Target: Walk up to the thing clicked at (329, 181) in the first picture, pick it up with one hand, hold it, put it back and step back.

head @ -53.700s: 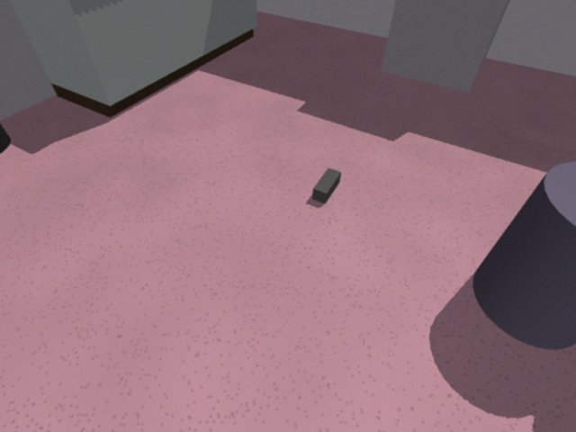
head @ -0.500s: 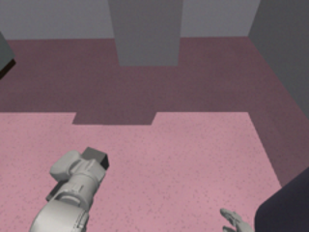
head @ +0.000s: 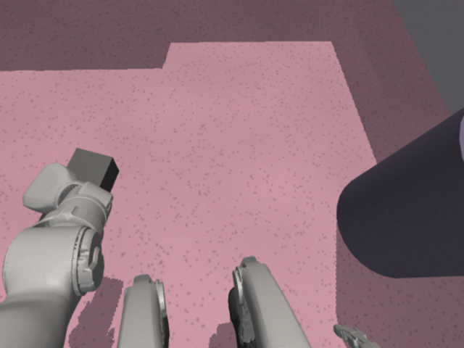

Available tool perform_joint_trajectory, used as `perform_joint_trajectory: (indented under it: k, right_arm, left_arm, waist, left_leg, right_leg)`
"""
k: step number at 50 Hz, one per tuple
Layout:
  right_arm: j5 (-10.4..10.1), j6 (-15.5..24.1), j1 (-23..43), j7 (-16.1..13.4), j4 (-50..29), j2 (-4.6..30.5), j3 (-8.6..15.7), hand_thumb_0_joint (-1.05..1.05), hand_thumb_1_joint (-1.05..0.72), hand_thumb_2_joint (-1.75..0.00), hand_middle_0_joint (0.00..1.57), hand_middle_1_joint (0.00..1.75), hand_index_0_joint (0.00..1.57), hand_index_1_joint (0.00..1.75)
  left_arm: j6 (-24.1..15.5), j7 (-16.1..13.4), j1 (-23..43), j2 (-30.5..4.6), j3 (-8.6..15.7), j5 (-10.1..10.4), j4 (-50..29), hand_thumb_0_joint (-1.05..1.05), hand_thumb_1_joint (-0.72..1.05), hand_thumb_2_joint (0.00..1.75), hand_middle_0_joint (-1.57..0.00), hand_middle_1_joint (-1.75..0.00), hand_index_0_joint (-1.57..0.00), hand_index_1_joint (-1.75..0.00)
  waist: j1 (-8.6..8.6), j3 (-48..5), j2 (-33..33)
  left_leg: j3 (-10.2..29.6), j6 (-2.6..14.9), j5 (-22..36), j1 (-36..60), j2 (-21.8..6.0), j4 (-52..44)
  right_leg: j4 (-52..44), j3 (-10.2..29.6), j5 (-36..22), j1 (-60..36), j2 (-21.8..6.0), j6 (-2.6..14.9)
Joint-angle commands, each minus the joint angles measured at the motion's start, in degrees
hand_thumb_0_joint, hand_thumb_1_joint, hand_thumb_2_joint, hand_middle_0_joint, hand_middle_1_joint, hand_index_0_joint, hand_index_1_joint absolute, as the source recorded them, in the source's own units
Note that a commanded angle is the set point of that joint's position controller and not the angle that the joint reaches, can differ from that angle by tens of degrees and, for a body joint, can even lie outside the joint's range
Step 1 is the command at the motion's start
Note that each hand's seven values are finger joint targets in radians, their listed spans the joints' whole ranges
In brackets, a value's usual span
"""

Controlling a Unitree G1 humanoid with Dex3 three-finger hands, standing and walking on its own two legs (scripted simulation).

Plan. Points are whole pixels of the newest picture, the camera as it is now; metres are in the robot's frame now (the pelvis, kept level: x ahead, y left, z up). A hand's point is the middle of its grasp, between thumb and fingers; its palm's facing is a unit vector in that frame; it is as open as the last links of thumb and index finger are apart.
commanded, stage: crouch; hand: left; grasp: from above
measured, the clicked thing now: (80, 200) +0.43 +0.24 -0.17
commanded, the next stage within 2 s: lower in 1.26 s
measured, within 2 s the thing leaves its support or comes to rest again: neither
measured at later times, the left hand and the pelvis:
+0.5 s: hand (101, 196) +0.48 +0.23 -0.29, palm faces -0.30 -0.36 -0.89, open 11.0 cm; pelvis -0.01 +0.01 -0.15, yaw -2 degrees
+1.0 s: hand (109, 198) +0.50 +0.23 -0.37, palm faces -0.28 -0.38 -0.88, open 10.9 cm; pelvis -0.02 +0.01 -0.23, yaw -3 degrees
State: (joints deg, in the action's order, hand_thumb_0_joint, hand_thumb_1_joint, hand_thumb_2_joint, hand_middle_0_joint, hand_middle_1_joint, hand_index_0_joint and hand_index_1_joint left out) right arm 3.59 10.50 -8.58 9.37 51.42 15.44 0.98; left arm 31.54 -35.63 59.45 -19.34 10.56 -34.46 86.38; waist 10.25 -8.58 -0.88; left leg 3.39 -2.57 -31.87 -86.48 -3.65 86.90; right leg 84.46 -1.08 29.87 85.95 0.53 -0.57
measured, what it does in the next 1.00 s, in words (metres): lowers itself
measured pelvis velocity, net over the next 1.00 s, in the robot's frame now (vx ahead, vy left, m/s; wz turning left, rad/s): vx -0.02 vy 0.01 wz -0.06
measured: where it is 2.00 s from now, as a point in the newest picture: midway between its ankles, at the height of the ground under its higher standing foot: (203, 344)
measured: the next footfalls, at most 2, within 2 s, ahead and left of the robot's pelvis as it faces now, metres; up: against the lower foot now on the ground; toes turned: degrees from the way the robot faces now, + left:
none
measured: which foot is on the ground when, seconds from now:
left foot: down 0.00-1.00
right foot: down 0.00-1.00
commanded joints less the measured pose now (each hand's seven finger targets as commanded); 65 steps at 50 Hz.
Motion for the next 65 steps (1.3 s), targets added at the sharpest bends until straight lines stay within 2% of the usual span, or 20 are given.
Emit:
perform_joint_trajectory:
  k: [1, 3, 6, 8, 10, 13, 17, 21, 22, 23, 27, 29, 33, 40, 43, 44, 46, 53, 59, 65]
  right_arm:
    - [-0.16, 1.23, -7.73, -0.75, -2.35, 9.65, 2.47, 0.0, -0.91, -0.91, 0.2, 0.3, 0.2, 0.3]
    - [-0.11, 1.08, -7.83, -1.24, -2.2, 9.04, 2.0, 0.0, -0.92, -0.91, 0.2, 0.3, 0.2, 0.3]
    - [-0.1, 1.34, -8.78, -1.44, -1.72, 8.16, 1.82, 0.0, -0.92, -0.91, 0.2, 0.3, 0.2, 0.3]
    - [-0.04, 1.52, -10.41, -1.66, -0.9, 8.85, 2.1, 0.0, -0.92, -0.91, 0.2, 0.3, 0.2, 0.3]
    - [-0.1, 2.07, -10.7, -1.59, -1.64, 8.19, 2.2, 0.0, -0.92, -0.91, 0.2, 0.3, 0.2, 0.3]
    - [0.01, 2.63, -12.4, -1.44, -1.38, 8.55, 1.68, 0.0, -0.92, -0.91, 0.2, 0.3, 0.2, 0.3]
    - [0.34, 3.02, -13.21, -1.29, -2.6, 10.75, 1.33, 0.0, -0.92, -0.91, 0.2, 0.3, 0.2, 0.3]
    - [1.14, 3.26, -14.36, -0.95, -2.26, 11.85, 0.87, 0.0, -0.92, -0.91, 0.2, 0.3, 0.2, 0.3]
    - [1.49, 3.34, -14.61, -0.75, -2.21, 11.57, 0.73, 0.0, -0.92, -0.91, 0.2, 0.3, 0.2, 0.3]
    - [1.85, 3.52, -14.68, -0.64, -1.95, 11.88, 0.78, 0.0, -0.92, -0.91, 0.2, 0.3, 0.2, 0.3]
    - [2.69, 3.9, -14.76, 0.05, -0.81, 12.32, 0.91, 0.0, -0.92, -0.91, 0.2, 0.3, 0.2, 0.3]
    - [3.21, 4.0, -15.21, 0.69, -0.4, 12.48, 1.25, 0.0, -0.92, -0.91, 0.2, 0.3, 0.2, 0.3]
    - [3.63, 4.14, -15.0, 1.67, -0.15, 13.37, 1.35, 0.0, -0.92, -0.91, 0.2, 0.3, 0.2, 0.3]
    - [4.18, 3.96, -15.32, 3.15, -0.42, 13.27, 0.46, 0.0, -0.92, -0.91, 0.2, 0.3, 0.2, 0.3]
    - [4.22, 3.96, -15.96, 3.61, -0.92, 13.29, -0.16, 0.0, -0.92, -0.9, 0.2, 0.3, 0.2, 0.3]
    - [4.09, 4.12, -15.81, 3.63, -0.87, 14.41, 0.02, 0.0, -0.92, -0.91, 0.2, 0.3, 0.2, 0.3]
    - [4.36, 4.05, -15.77, 3.81, -1.12, 13.9, -0.9, 0.0, -0.92, -0.91, 0.2, 0.3, 0.2, 0.3]
    - [4.8, 4.13, -16.47, 4.04, -1.48, 15.46, -1.95, 0.0, -0.93, -0.91, 0.2, 0.3, 0.2, 0.3]
    - [4.92, 4.03, -17.26, 3.9, -1.8, 16.43, -2.5, 0.0, -0.92, -0.91, 0.2, 0.3, 0.2, 0.3]
    - [5.42, 3.66, -18.26, 4.16, -2.02, 16.71, -3.3, 0.0, -0.93, -0.91, 0.2, 0.3, 0.2, 0.3]
  left_arm:
    - [-3.36, -0.04, 31.52, -18.56, -1.86, -5.97, -13.69, 0.0, 0.51, 0.73, -0.95, -0.69, -0.96, -0.69]
    - [-4.04, 1.56, 32.28, -20.4, -2.48, -8.42, -13.4, 0.0, 0.51, 0.66, -0.96, -0.62, -0.97, -0.62]
    - [-4.59, 4.65, 26.94, -19.46, -3.88, -10.36, -7.46, 0.0, 0.52, 0.6, -0.96, -0.59, -0.98, -0.58]
    - [-5.08, 6.47, 27.16, -19.85, -4.1, -10.28, -5.79, 0.0, 0.5, 0.53, -0.95, -0.55, -0.97, -0.53]
    - [-5.75, 8.11, 27.91, -17.29, -5.6, -9.79, -5.78, 0.0, 0.47, 0.48, -0.92, -0.54, -0.95, -0.52]
    - [-6.55, 9.6, 26.7, -16.43, -6.43, -10.87, -2.98, 0.0, 0.41, 0.42, -0.87, -0.53, -0.91, -0.49]
    - [-7.77, 8.92, 31.27, -20.1, -4.89, -12.47, -7.13, 0.0, 0.36, 0.38, -0.81, -0.54, -0.86, -0.5]
    - [-7.05, 5.64, 35.26, -23.57, -1.85, -14.17, -8.83, 0.0, 0.33, 0.35, -0.78, -0.56, -0.83, -0.51]
    - [-6.25, 4.7, 34.74, -21.76, -2.07, -14.36, -6.15, 0.0, 0.33, 0.36, -0.78, -0.57, -0.83, -0.52]
    - [-6.19, 3.6, 37.52, -22.86, -1.35, -13.97, -8.5, 0.0, 0.32, 0.35, -0.78, -0.55, -0.83, -0.51]
    - [-4.64, 1.21, 37.24, -23.47, 0.5, -12.73, -2.83, 0.0, 0.32, 0.42, -0.79, -0.56, -0.82, -0.53]
    - [-4.22, 0.85, 39.47, -22.74, 0.67, -11.85, -2.75, 0.0, 0.34, 0.49, -0.8, -0.6, -0.83, -0.57]
    - [-3.87, 0.35, 39.7, -24.85, 2.08, -11.1, 0.25, 0.0, 0.4, 0.58, -0.85, -0.66, -0.88, -0.63]
    - [-4.66, 2.39, 39.75, -28.07, 2.37, -11.83, 1.93, 0.0, 0.51, 0.61, -0.91, -0.71, -0.95, -0.68]
    - [-5.64, 3.76, 39.83, -30.26, 2.31, -12.74, 1.13, 0.0, 0.53, 0.59, -0.92, -0.71, -0.96, -0.67]
    - [-5.9, 4.01, 39.9, -32.31, 2.86, -13.49, 0.68, 0.0, 0.54, 0.59, -0.93, -0.72, -0.97, -0.68]
    - [-6.25, 4.84, 38.66, -31.28, 1.8, -14.22, 2.51, 0.0, 0.56, 0.57, -0.94, -0.72, -0.98, -0.67]
    - [-8.56, 6.39, 38.45, -33.38, 1.19, -16.19, 1.48, 0.0, 0.55, 0.52, -0.93, -0.7, -0.98, -0.65]
    - [-10.0, 7.34, 39.22, -31.3, -0.75, -17.79, 0.13, 0.0, 0.58, 0.55, -0.94, -0.71, -0.99, -0.66]
    - [-10.92, 7.34, 39.07, -30.62, -1.33, -17.58, 0.53, 0.0, 0.57, 0.61, -0.96, -0.71, -1.0, -0.68]
  waist:
    - [1.37, -44.36, -11.54]
    - [1.8, -44.3, -13.39]
    - [2.71, -41.7, -11.35]
    - [3.3, -39.46, -11.59]
    - [4.47, -38.58, -10.82]
    - [5.69, -35.71, -9.83]
    - [5.5, -39.11, -13.25]
    - [4.94, -44.94, -17.89]
    - [6.06, -43.17, -18.28]
    - [6.06, -43.68, -19.22]
    - [6.71, -41.57, -17.93]
    - [8.06, -41.01, -18.28]
    - [8.1, -39.33, -17.52]
    - [9.51, -38.78, -13.82]
    - [9.42, -38.59, -12.97]
    - [8.43, -40.05, -14.52]
    - [9.7, -37.55, -14.44]
    - [9.47, -36.14, -16.37]
    - [10.74, -34.72, -20.49]
    - [10.93, -33.65, -18.37]
  left_leg:
    - [-3.93, 1.0, 7.82, 15.91, 1.88, -2.17]
    - [-3.55, 1.42, 5.06, 13.53, 1.75, 0.13]
    - [-2.98, 2.15, 3.42, 7.15, 1.86, 4.06]
    - [-2.19, 2.44, 2.15, 4.19, 1.72, 5.99]
    - [-1.96, 2.77, 2.01, 1.17, 1.77, 8.53]
    - [-1.33, 2.9, 2.62, -2.21, 1.79, 11.26]
    - [-0.82, 2.56, 5.23, -1.65, 1.69, 13.78]
    - [-1.08, 1.9, 9.24, 0.45, 1.68, 16.79]
    - [-1.13, 1.72, 9.11, 0.22, 1.66, 17.44]
    - [-1.16, 1.79, 8.25, -0.71, 1.57, 17.86]
    - [-1.84, 2.01, 6.28, -4.72, 1.67, 20.92]
    - [-2.27, 2.32, 5.6, -5.65, 1.78, 22.75]
    - [-2.99, 2.74, 4.13, -10.46, 1.98, 25.84]
    - [-3.11, 3.67, 4.41, -16.36, 2.29, 30.51]
    - [-3.01, 3.93, 4.56, -18.48, 2.4, 32.08]
    - [-2.75, 3.75, 4.63, -17.82, 2.42, 32.21]
    - [-2.33, 3.7, 4.09, -18.05, 2.4, 32.81]
    - [-2.08, 3.52, 2.79, -20.09, 2.6, 34.64]
    - [-0.77, 2.52, 3.75, -16.55, 2.57, 34.88]
    - [-1.27, 2.93, 4.7, -19.87, 2.58, 37.05]
  right_leg:
    - [-4.4, -1.7, -7.73, -18.22, 1.47, 1.72]
    - [-2.33, -1.94, -4.5, -14.98, 1.84, 2.1]
    - [0.86, -2.53, -2.25, -11.04, 1.78, 2.31]
    - [3.25, -3.17, -0.48, -6.18, 1.72, 2.48]
    - [5.5, -3.46, -0.67, -3.84, 1.75, 2.36]
    - [9.12, -4.06, -2.38, 0.29, 1.54, 2.18]
    - [13.81, -4.63, -5.33, 3.94, 1.34, 2.34]
    - [18.75, -4.62, -9.61, 6.55, 1.15, 2.6]
    - [19.21, -4.68, -9.74, 8.13, 0.95, 2.52]
    - [19.8, -4.7, -9.05, 8.79, 0.94, 2.44]
    - [21.51, -4.67, -7.01, 11.79, 0.9, 2.03]
    - [21.83, -4.41, -6.68, 12.86, 0.84, 1.7]
    - [23.19, -4.22, -5.3, 13.44, 1.07, 1.38]
    - [25.34, -4.11, -6.04, 11.0, 1.6, 0.77]
    - [26.56, -4.14, -6.42, 9.52, 1.87, 0.7]
    - [27.82, -4.58, -5.65, 11.35, 1.81, 0.98]
    - [28.57, -5.19, -4.84, 12.83, 2.17, 1.13]
    - [31.4, -6.09, -3.28, 15.91, 2.62, 1.58]
    - [34.6, -7.91, -3.64, 20.91, 2.59, 2.34]
    - [35.13, -7.69, -5.27, 19.16, 2.68, 1.87]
